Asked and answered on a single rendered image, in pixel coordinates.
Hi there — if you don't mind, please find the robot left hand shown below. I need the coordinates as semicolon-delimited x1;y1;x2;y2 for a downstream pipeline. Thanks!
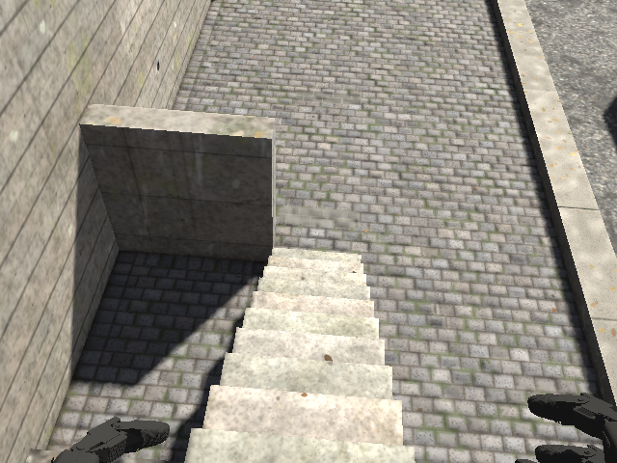
51;417;170;463

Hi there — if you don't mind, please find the robot right hand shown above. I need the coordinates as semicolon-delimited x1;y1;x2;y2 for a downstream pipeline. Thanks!
515;393;617;463

